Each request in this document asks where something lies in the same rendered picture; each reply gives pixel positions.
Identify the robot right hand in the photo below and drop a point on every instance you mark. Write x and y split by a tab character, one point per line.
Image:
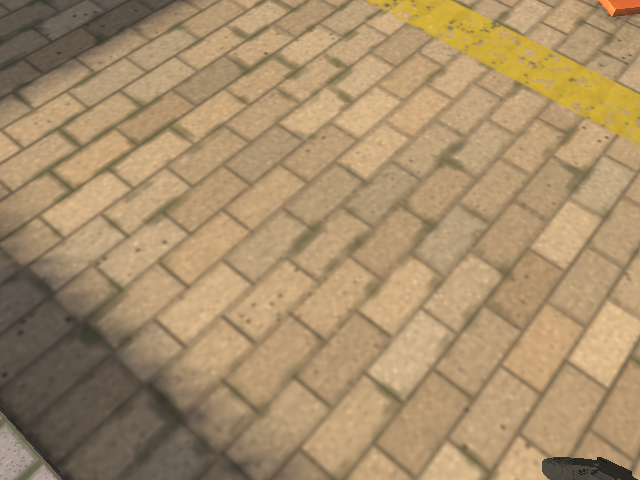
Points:
566	468

